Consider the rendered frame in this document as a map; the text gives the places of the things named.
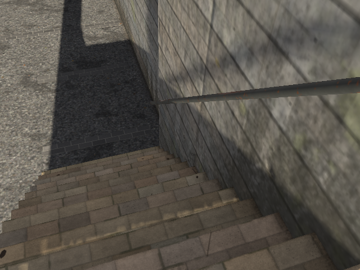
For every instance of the stairs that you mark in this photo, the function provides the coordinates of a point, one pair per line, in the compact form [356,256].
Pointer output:
[147,210]

